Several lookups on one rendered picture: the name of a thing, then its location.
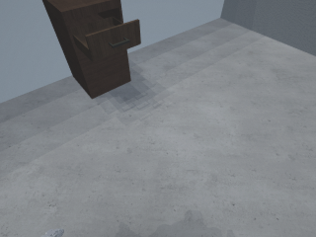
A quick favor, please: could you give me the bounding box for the cabinet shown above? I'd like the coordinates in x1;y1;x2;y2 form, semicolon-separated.
42;0;131;99

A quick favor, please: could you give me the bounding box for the handle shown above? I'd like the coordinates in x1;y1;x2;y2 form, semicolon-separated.
108;38;130;48

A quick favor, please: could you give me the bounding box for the drawer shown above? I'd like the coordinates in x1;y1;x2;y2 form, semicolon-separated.
70;16;141;62

